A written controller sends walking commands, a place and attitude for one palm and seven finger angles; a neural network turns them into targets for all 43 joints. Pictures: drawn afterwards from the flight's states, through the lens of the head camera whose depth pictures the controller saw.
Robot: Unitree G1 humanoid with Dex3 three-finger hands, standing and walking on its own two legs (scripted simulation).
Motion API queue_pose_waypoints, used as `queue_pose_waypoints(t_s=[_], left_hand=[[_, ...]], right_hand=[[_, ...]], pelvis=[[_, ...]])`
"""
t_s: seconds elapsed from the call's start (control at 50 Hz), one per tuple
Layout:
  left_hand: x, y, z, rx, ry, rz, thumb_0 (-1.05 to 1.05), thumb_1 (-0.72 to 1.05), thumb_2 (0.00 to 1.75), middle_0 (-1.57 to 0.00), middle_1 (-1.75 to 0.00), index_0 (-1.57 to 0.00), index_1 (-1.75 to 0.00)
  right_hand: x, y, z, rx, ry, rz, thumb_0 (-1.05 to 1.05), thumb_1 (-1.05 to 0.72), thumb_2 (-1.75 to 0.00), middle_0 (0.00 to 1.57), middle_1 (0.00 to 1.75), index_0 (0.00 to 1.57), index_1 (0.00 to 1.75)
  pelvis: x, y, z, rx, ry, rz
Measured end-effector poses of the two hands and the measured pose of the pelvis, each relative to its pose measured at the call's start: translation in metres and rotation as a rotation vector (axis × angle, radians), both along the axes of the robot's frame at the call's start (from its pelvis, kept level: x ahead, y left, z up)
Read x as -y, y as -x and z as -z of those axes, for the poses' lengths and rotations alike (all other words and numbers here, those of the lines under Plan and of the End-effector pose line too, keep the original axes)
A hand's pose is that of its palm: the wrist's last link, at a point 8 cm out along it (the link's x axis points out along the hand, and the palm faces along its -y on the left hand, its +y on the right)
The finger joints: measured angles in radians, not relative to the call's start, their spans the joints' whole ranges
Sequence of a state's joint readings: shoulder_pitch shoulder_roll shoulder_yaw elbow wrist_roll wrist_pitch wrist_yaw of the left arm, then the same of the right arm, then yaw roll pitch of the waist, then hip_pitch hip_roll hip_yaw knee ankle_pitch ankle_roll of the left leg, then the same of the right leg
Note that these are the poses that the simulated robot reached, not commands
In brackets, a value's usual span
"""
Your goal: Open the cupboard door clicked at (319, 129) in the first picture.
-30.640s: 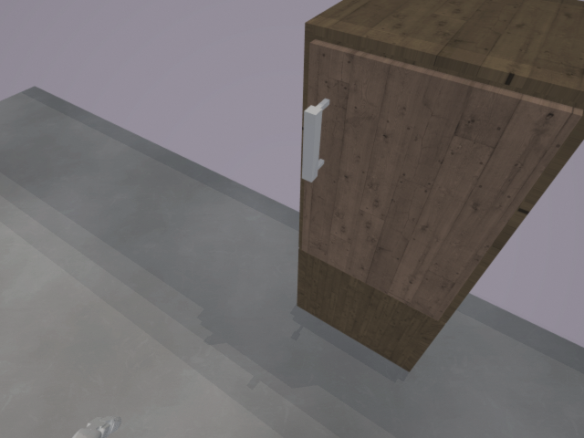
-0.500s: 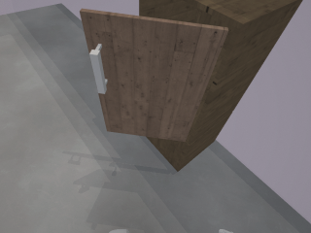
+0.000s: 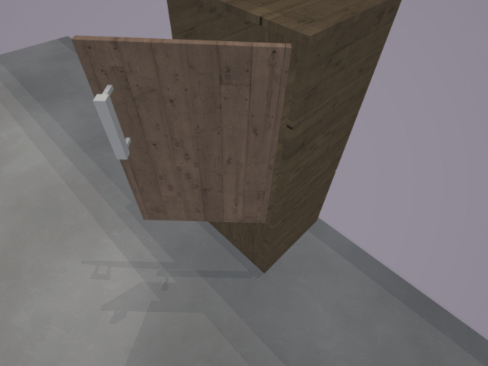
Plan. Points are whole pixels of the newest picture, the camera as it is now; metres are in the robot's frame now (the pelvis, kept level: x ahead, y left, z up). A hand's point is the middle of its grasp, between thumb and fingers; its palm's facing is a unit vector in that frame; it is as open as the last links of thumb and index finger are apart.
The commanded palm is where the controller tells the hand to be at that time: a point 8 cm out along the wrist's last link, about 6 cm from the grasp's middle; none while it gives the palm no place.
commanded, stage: come to a stop and stand still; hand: left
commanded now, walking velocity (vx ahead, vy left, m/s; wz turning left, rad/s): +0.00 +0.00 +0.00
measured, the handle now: (116, 123) +0.58 +0.31 +0.06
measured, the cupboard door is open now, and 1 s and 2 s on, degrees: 44 44 44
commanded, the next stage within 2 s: look again from close up in 0.18 s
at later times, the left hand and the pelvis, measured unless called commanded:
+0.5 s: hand out of the picture +0.01 +0.19 -0.17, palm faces +0.00 -0.97 -0.23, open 7.4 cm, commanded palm none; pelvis +0.00 +0.01 +0.00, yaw -1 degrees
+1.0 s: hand out of the picture +0.02 +0.18 -0.17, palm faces -0.01 -0.98 -0.21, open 7.4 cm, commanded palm none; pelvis +0.00 -0.01 +0.01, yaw -1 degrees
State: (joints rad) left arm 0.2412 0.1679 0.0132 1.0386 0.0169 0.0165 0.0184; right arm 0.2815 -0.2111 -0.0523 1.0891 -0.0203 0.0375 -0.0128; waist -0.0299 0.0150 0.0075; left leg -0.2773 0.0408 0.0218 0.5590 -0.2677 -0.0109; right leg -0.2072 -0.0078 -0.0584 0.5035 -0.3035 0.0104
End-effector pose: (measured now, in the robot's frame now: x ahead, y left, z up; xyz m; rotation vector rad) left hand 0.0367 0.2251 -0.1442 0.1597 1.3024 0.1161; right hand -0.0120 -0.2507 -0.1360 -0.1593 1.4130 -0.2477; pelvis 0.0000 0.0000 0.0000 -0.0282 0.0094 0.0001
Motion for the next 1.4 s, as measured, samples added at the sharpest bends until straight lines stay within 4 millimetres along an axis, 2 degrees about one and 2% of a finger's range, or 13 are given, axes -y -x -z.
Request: queue_pose_waypoints(t_s=[0.1, 0.22, 0.32, 0.42, 0.56, 0.72, 1.04, 1.14, 1.26, 1.4], left_hand=[[0.003, 0.006, 0.002, -0.024, 0.012, -0.023, 0.01, 0.94, 0.9, -0.21, -0.3, -0.21, -0.3], [0.005, 0.021, -0.003, -0.062, 0.009, -0.034, 0.01, 0.93, 0.9, -0.2, -0.3, -0.2, -0.3], [0.002, 0.034, -0.006, -0.073, -0.021, -0.008, 0.01, 0.91, 0.9, -0.2, -0.3, -0.2, -0.3], [-0.006, 0.038, -0.009, -0.073, -0.042, -0.009, 0.01, 0.91, 0.9, -0.2, -0.3, -0.2, -0.3], [-0.012, 0.032, -0.012, -0.045, -0.055, -0.012, 0.01, 0.91, 0.9, -0.2, -0.3, -0.2, -0.3], [-0.008, 0.025, -0.011, -0.027, -0.044, -0.005, 0.01, 0.9, 0.9, -0.2, -0.3, -0.2, -0.3], [0.001, 0.022, -0.007, -0.033, -0.025, -0.013, 0.01, 0.9, 0.9, -0.2, -0.3, -0.2, -0.3], [-0.008, 0.026, -0.003, -0.053, -0.023, -0.04, 0.01, 0.9, 0.9, -0.21, -0.3, -0.2, -0.3], [-0.031, 0.026, 0.004, -0.098, -0.034, -0.057, 0.01, 0.9, 0.9, -0.21, -0.3, -0.2, -0.3], [-0.042, -0.006, -0.006, -0.067, -0.077, -0.029, 0.01, 0.91, 0.9, -0.2, -0.3, -0.2, -0.3]], right_hand=[[-0.018, 0.012, -0.005, -0.042, -0.027, -0.015, 0.0, -0.91, -0.89, 0.2, 0.3, 0.2, 0.29], [-0.035, 0.007, -0.001, -0.035, -0.075, -0.024, 0.0, -0.91, -0.89, 0.2, 0.3, 0.2, 0.29], [-0.033, -0.001, 0.008, 0.012, -0.082, -0.044, 0.01, -0.93, -0.89, 0.2, 0.3, 0.2, 0.3], [-0.033, -0.011, 0.011, 0.065, -0.083, -0.065, 0.01, -0.93, -0.89, 0.2, 0.3, 0.2, 0.29], [-0.028, -0.024, 0.009, 0.1, -0.074, -0.085, 0.01, -0.93, -0.89, 0.2, 0.3, 0.2, 0.29], [-0.02, -0.035, 0.002, 0.114, -0.059, -0.101, 0.0, -0.91, -0.89, 0.2, 0.3, 0.2, 0.29], [-0.009, -0.037, 0.0, 0.086, -0.043, -0.106, 0.0, -0.9, -0.89, 0.2, 0.3, 0.2, 0.29], [-0.015, -0.036, 0.002, 0.055, -0.038, -0.104, 0.0, -0.9, -0.89, 0.2, 0.3, 0.2, 0.29], [-0.031, -0.04, 0.002, 0.046, -0.028, -0.098, 0.0, -0.9, -0.89, 0.2, 0.3, 0.2, 0.29], [-0.048, -0.037, 0.013, 0.024, -0.074, -0.073, 0.0, -0.9, -0.89, 0.2, 0.3, 0.2, 0.29]], pelvis=[[0.004, 0.001, -0.005, 0.014, -0.017, 0.004], [0.005, 0.002, -0.009, 0.018, -0.02, 0.004], [-0.002, 0.006, -0.004, 0.014, -0.011, 0.009], [-0.006, 0.006, -0.002, 0.021, -0.022, 0.008], [-0.005, 0.005, -0.003, 0.027, -0.034, 0.012], [0.001, 0.004, -0.005, 0.025, -0.036, 0.013], [0.008, 0.0, -0.005, 0.023, -0.032, 0.013], [-0.001, -0.007, -0.002, 0.018, -0.028, 0.01], [-0.017, -0.018, 0.002, 0.01, -0.043, 0.018], [-0.022, -0.025, 0.004, 0.001, -0.052, 0.038]])
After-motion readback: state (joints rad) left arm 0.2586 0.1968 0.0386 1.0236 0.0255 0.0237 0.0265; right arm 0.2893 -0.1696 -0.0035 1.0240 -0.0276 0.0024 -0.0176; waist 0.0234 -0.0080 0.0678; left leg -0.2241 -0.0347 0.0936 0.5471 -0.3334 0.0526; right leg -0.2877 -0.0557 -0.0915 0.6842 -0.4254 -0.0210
